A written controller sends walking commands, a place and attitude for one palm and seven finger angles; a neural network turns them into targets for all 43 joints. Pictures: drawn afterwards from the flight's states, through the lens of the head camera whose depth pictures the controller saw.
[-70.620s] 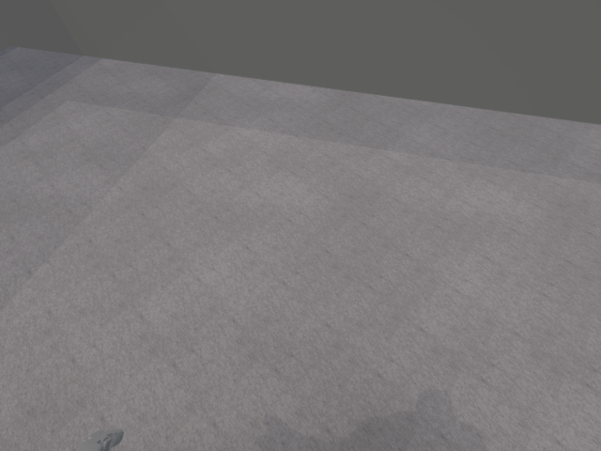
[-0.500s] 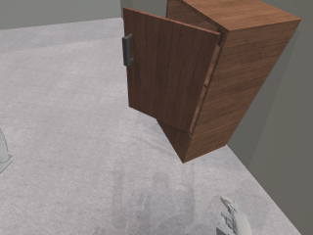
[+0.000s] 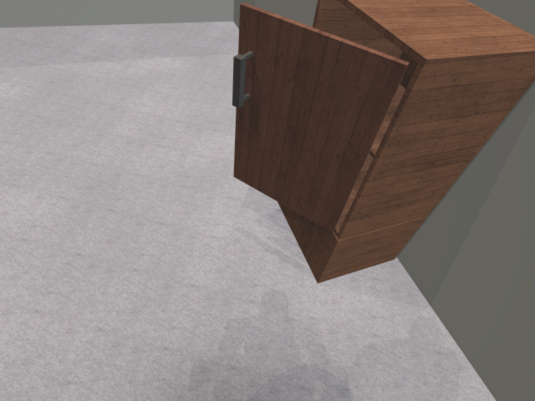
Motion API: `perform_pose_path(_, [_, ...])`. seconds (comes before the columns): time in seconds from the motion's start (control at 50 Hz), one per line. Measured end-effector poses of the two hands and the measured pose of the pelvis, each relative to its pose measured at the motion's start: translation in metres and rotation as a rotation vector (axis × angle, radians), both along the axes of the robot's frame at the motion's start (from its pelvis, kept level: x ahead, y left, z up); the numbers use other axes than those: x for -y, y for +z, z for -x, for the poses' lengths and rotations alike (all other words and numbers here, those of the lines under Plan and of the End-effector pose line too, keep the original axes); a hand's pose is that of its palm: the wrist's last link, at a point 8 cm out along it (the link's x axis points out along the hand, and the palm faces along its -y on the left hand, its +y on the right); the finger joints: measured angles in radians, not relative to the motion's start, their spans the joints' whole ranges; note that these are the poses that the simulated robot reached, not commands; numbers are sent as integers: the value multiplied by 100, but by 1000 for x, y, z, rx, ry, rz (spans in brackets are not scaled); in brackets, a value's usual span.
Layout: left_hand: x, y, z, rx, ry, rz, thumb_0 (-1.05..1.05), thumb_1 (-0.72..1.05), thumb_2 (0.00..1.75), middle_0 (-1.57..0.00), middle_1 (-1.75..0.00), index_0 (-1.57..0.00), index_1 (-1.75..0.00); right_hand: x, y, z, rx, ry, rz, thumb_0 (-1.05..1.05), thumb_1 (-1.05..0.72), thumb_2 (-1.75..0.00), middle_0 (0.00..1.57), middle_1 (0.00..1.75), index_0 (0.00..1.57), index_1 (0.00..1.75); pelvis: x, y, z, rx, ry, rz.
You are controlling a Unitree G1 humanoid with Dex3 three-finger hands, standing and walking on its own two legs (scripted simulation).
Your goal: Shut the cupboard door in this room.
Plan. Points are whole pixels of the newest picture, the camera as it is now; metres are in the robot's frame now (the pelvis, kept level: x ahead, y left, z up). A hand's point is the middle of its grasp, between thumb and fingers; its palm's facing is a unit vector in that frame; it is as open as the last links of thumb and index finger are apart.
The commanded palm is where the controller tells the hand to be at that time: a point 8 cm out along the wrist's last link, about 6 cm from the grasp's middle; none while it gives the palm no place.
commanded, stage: let the arm hang, fingers relaxed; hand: left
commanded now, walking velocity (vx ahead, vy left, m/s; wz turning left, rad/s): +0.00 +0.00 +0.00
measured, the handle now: (243, 79) +0.88 +0.10 +0.02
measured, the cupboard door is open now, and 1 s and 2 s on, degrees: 36 36 36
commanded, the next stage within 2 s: look to check the result in 0.74 s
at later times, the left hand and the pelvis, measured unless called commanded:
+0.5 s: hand out of the picture -0.02 +0.18 -0.16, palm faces +0.00 -0.98 -0.21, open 7.4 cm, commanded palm none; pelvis +0.01 +0.00 +0.01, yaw -2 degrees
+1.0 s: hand out of the picture -0.03 +0.16 -0.16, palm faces +0.01 -0.98 -0.18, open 7.4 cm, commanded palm none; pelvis +0.01 +0.00 +0.01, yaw -2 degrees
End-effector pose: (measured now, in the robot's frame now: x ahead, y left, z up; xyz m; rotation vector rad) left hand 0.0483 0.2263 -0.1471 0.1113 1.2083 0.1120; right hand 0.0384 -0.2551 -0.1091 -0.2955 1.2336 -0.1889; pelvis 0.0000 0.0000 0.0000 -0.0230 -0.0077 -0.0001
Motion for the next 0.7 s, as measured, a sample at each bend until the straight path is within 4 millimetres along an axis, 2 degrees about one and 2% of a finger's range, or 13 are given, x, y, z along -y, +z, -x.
perform_pose_path(0.06, [-9,3,27,-96,3,-23,-3,100,89,-21,-30,-21,-30,-7,-7,17,-62,-29,-25,1,-91,-90,20,30,20,29,-2,4,-1,-3,-2,4])
perform_pose_path(0.14, [-24,15,57,-192,16,-73,-1,96,89,-21,-30,-21,-30,-21,-19,29,-93,-60,-80,1,-91,-90,20,30,20,29,-6,8,-3,8,-11,0])
perform_pose_path(0.26, [-35,28,78,-254,34,-129,0,92,90,-20,-30,-20,-30,-40,-31,33,-102,-82,-151,1,-91,-90,20,30,20,29,-8,10,-5,28,-22,-10])
perform_pose_path(0.36, [-29,27,80,-260,32,-124,1,91,90,-20,-30,-20,-30,-41,-34,38,-116,-100,-163,1,-92,-90,20,30,20,29,-8,11,-6,35,-31,-17])
perform_pose_path(0.6, [16,11,63,-226,10,-14,0,91,90,-20,-30,-20,-30,-38,-28,53,-149,-131,-142,1,-91,-90,20,30,19,29,-2,12,-8,41,-36,-22])
perform_pose_path(0.7, [27,9,63,-235,10,11,0,91,90,-20,-30,-20,-30,-41,-27,59,-170,-139,-145,1,-91,-90,20,30,19,29,0,12,-9,38,-34,-21])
